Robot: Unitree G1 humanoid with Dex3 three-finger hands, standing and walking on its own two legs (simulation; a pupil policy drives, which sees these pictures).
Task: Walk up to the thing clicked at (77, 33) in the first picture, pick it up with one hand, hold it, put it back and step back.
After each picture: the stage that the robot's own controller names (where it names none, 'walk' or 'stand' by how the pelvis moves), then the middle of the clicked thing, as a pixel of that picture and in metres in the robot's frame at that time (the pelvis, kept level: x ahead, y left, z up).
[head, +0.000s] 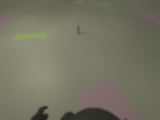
stand; (78, 29) +2.13 +0.35 -0.66
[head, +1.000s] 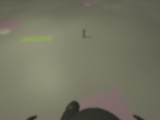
walk; (83, 33) +2.02 +0.31 -0.65
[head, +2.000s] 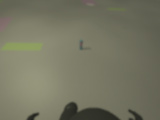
walk; (81, 44) +1.41 +0.26 -0.64
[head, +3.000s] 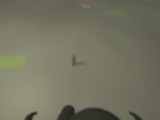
walk; (73, 60) +0.94 +0.23 -0.64
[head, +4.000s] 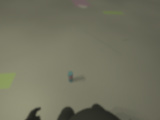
walk; (70, 77) +0.60 +0.20 -0.64
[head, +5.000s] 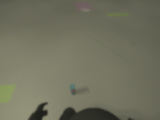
stand; (72, 89) +0.42 +0.18 -0.63
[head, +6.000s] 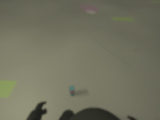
stand; (72, 91) +0.41 +0.17 -0.65
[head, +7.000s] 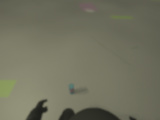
stand; (71, 89) +0.43 +0.18 -0.64
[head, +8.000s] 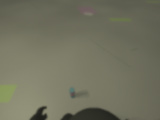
stand; (72, 93) +0.41 +0.18 -0.66
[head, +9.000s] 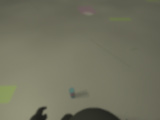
stand; (72, 93) +0.40 +0.18 -0.66
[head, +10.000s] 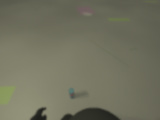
go down; (71, 93) +0.40 +0.18 -0.66
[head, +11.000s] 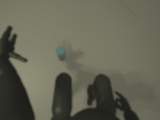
go down; (61, 55) +0.48 +0.19 -0.31
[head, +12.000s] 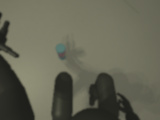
approach; (61, 53) +0.49 +0.19 -0.27
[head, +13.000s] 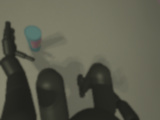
close in; (34, 41) +0.48 +0.24 -0.17
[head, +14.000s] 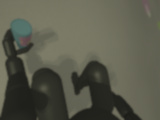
close; (23, 38) +0.48 +0.26 -0.17
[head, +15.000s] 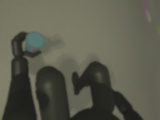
lift; (32, 45) +0.43 +0.23 -0.18
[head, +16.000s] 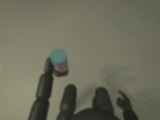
lift; (61, 65) +0.34 +0.17 +0.04
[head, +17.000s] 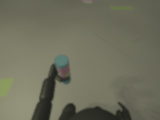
hold; (64, 72) +0.31 +0.16 +0.04
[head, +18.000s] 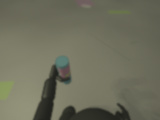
hold; (65, 72) +0.31 +0.16 +0.05
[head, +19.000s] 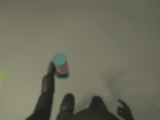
crouch; (62, 68) +0.34 +0.17 +0.00
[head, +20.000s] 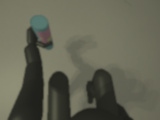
lower; (45, 36) +0.51 +0.22 -0.03
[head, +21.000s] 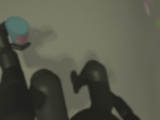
lower; (19, 37) +0.48 +0.25 -0.17
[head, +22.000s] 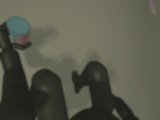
lower; (20, 37) +0.47 +0.26 -0.18
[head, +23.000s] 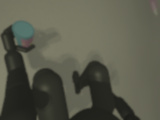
lower; (24, 39) +0.46 +0.25 -0.17
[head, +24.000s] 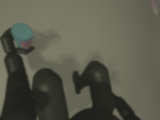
lower; (24, 41) +0.45 +0.25 -0.18
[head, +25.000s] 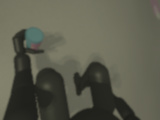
open; (33, 43) +0.46 +0.23 -0.18
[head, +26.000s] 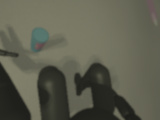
stand; (37, 42) +0.45 +0.22 -0.18
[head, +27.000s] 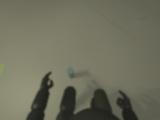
stand; (71, 73) +0.43 +0.16 -0.48
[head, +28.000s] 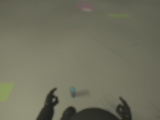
stand; (72, 92) +0.39 +0.15 -0.60
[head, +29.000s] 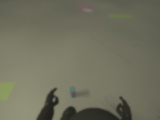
stand; (72, 92) +0.39 +0.15 -0.60
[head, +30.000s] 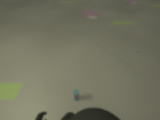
stand; (76, 95) +0.41 +0.13 -0.65
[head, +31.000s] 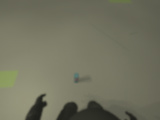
walk; (76, 78) +0.49 +0.09 -0.64
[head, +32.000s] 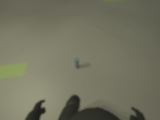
walk; (77, 63) +0.77 +0.20 -0.63
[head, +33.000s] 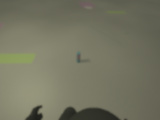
stand; (78, 57) +1.06 +0.20 -0.63
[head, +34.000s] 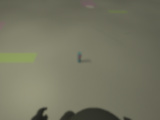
stand; (79, 57) +1.06 +0.17 -0.66
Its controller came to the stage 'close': yes
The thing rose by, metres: 0.70
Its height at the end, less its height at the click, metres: +0.00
